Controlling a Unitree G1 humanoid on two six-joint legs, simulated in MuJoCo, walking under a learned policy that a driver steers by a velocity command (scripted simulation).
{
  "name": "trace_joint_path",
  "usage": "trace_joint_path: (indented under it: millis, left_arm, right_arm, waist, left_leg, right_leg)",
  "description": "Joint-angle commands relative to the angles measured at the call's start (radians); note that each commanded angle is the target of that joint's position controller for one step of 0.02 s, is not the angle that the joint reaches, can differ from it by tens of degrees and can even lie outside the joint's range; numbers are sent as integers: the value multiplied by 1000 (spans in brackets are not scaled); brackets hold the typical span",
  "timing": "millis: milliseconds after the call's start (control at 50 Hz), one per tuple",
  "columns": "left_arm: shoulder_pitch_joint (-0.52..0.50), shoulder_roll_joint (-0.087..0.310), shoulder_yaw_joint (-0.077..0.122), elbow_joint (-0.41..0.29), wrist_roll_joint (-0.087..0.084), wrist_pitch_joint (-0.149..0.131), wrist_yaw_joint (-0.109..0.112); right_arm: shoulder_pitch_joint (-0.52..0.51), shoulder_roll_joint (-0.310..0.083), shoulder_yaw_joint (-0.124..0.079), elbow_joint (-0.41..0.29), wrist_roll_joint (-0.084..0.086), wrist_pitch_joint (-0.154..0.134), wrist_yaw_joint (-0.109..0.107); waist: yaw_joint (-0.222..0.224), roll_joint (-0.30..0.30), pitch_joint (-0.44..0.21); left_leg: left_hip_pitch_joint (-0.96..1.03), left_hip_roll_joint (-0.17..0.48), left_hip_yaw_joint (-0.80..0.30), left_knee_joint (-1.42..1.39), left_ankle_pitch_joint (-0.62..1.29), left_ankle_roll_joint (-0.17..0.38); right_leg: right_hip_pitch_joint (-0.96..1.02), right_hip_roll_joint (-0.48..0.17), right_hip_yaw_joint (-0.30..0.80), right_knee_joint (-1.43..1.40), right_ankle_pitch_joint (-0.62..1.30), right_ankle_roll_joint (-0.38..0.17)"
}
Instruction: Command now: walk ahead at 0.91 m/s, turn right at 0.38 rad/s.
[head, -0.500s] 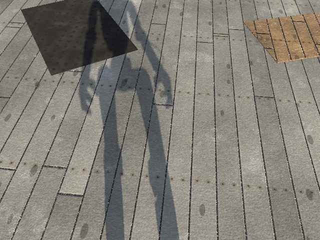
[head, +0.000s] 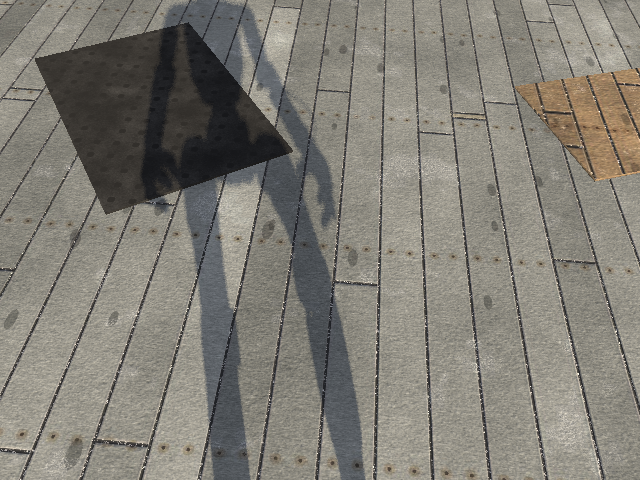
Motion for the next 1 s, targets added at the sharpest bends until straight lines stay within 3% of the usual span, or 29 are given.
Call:
trace_joint_path:
  millis: [20, 100, 200, 260, 300, 320, 340, 360, 380, 400, 440, 480, 500, 560, 600, 660, 700, 720, 740, 760, 780, 800, 820, 840, 860, 900, 920, 960, 1000]
  left_arm:
    - [16, 14, -2, -56, -5, 38, -18]
    - [-150, 29, -4, -118, -18, 45, -27]
    - [-290, 12, -25, -189, -10, 33, -44]
    - [-238, 54, -19, -193, -20, 36, -31]
    - [4, 114, 5, -143, -29, 41, -19]
    - [203, 164, 32, -88, -29, 40, -7]
    - [330, 199, 64, -55, -26, 40, 14]
    - [222, 230, 75, -52, -36, 50, 25]
    - [154, 311, 87, -86, -4, 62, 12]
    - [181, 272, 84, -93, 3, 56, 17]
    - [147, 175, 59, -71, 6, 37, 33]
    - [99, 159, 41, -93, -8, 6, 51]
    - [101, 160, 36, -98, -19, -7, 50]
    - [137, 189, 43, -111, -22, -28, 43]
    - [176, 200, 53, -106, -27, -26, 34]
    - [210, 223, 63, -106, -36, -21, 29]
    - [178, 247, 69, -119, -35, -21, 37]
    - [155, 278, 75, -127, -26, -23, 36]
    - [86, 312, 82, -144, -19, -25, 32]
    - [27, 244, 65, -171, -11, -35, 30]
    - [25, 45, 13, -222, -17, -39, 36]
    - [177, 67, -4, -262, -56, -34, 38]
    - [125, 137, 3, -203, -19, -13, 46]
    - [80, 139, 4, -193, -1, -3, 36]
    - [45, 119, -1, -198, 10, 3, 28]
    - [0, 73, -14, -238, 27, 13, 17]
    - [-11, 83, -13, -262, -60, -3, 27]
    - [-104, 81, -33, -295, -33, -25, 26]
    - [-171, 67, -50, -312, -26, -42, 10]
  right_arm:
    - [-3, -92, -9, -46, 4, -40, -8]
    - [74, -81, -1, -41, 6, -58, -13]
    - [149, -95, 8, -26, 11, -59, -44]
    - [159, -162, -1, -37, 8, -34, -73]
    - [108, -227, -22, -68, -10, 6, -88]
    - [60, -247, -31, -94, -18, 22, -82]
    - [11, -247, -37, -107, -13, 26, -62]
    - [-72, -88, -1, -160, -14, 3, -37]
    - [-88, -66, 11, -299, 23, -30, -24]
    - [-130, -106, 20, -307, 6, -60, -24]
    - [-142, -120, 23, -306, -3, -66, -24]
    - [-115, -109, 34, -302, -43, -19, -18]
    - [-129, -107, 38, -316, -47, 0, -13]
    - [-323, -96, 59, -411, -30, 13, 2]
    - [-399, -77, 72, -447, -11, 10, 7]
    - [-429, -101, 70, -478, 6, 5, 1]
    - [-344, -149, 51, -464, 6, 1, -14]
    - [-228, -203, 28, -436, 12, -3, -27]
    - [-32, -248, 5, -392, 18, -6, -43]
    - [198, -307, -23, -340, 4, -6, -65]
    - [301, -355, -33, -308, -41, -8, -73]
    - [150, -377, -41, -330, -46, -10, -51]
    - [7, -237, -21, -362, -35, -8, -38]
    - [-34, -158, -2, -349, -26, -9, -27]
    - [-19, -128, 9, -319, -28, -13, -19]
    - [78, -112, 23, -235, 3, -35, -10]
    - [-24, -141, 8, -256, 66, -56, -8]
    - [-47, -172, 2, -256, 78, -58, -17]
    - [-52, -270, -30, -262, 74, -38, -36]
  waist:
    - [32, 118, 104]
    - [-6, 85, 155]
    - [-22, 61, 187]
    - [26, 121, 81]
    - [153, 185, -50]
    - [238, 188, -129]
    - [305, 126, -153]
    - [193, -136, -38]
    - [92, -202, -141]
    - [113, 4, -130]
    - [17, 181, 19]
    - [-45, 182, 56]
    - [-53, 165, 73]
    - [-3, 107, 137]
    - [50, 52, 118]
    - [89, -7, 58]
    - [42, -22, -14]
    - [-21, -32, -98]
    - [-151, -38, -189]
    - [-256, -1, -296]
    - [-221, 291, -342]
    - [-62, 490, -410]
    - [-51, 251, -227]
    - [-42, 116, -116]
    - [-36, 56, -80]
    - [-24, 108, -39]
    - [24, 189, -34]
    - [20, 123, -26]
    - [9, 128, -53]
  left_leg:
    - [-7, 259, -225, -387, -210, 2]
    - [42, 217, -22, -441, 27, -20]
    - [253, 217, 137, -437, 480, -43]
    - [414, 235, 183, -226, 1277, -70]
    - [435, 273, 167, 105, 1520, -55]
    - [353, 287, 134, 369, 1457, -24]
    - [172, 227, 132, 735, 1103, -6]
    - [-233, 31, 63, 1064, -42, -13]
    - [-624, -72, -145, 1252, -197, -63]
    - [-694, 14, -249, 1180, -144, -42]
    - [-600, 91, -248, 970, -90, -54]
    - [-503, 131, -238, 869, -94, -95]
    - [-474, 146, -221, 799, -104, -114]
    - [-403, 142, -146, 499, 72, -144]
    - [-328, 101, -123, 297, 256, -127]
    - [-253, 47, -122, 138, 353, -90]
    - [-96, 0, -140, 57, 301, -71]
    - [38, -17, -156, 71, 230, -61]
    - [240, 4, -156, 73, 167, -55]
    - [488, 111, -240, 118, -19, -40]
    - [677, 387, -568, 40, -286, -31]
    - [642, 503, -1093, -193, -305, 80]
    - [465, 425, -935, -199, -264, 107]
    - [313, 364, -729, -159, 26, 125]
    - [226, 319, -597, -133, 335, 127]
    - [160, 279, -466, -127, 708, 132]
    - [171, 244, -426, -139, 738, 145]
    - [85, 229, -396, -165, 799, 163]
    - [-36, 173, -326, -188, 749, 141]
  right_leg:
    - [-201, -46, 49, 1, 132, 17]
    - [-248, -11, -36, -199, 275, 7]
    - [-210, 11, -178, -489, 305, -46]
    - [-44, 139, -290, -566, 218, -98]
    - [182, 195, -287, -563, 71, -138]
    - [379, 205, -235, -589, -44, -173]
    - [581, 181, -134, -693, -115, -214]
    - [669, 20, 163, -694, -115, -245]
    - [885, -112, 698, -880, -179, -448]
    - [885, -171, 755, -1008, -242, -405]
    - [614, -111, 598, -1055, -131, -311]
    - [432, -29, 462, -1065, -30, -279]
    - [354, 0, 423, -1082, -14, -273]
    - [206, 78, 332, -1129, 166, -242]
    - [235, 110, 297, -1104, 336, -194]
    - [385, 77, 319, -1050, 540, -148]
    - [458, 75, 330, -919, 742, -98]
    - [482, 72, 340, -767, 838, -73]
    - [420, 90, 334, -545, 817, -55]
    - [264, 136, 293, -252, 619, -44]
    - [-25, 229, 202, 83, -329, -43]
    - [-164, 232, 141, 196, -294, -31]
    - [-177, 142, 107, 177, -173, -21]
    - [-135, 118, 85, 127, -113, 3]
    - [-99, 112, 77, 92, -137, 20]
    - [-93, 114, 102, -13, -207, 45]
    - [-104, 52, 83, -87, -222, 52]
    - [-63, 51, 26, -334, -168, 82]
    - [140, 105, -18, -572, 58, 100]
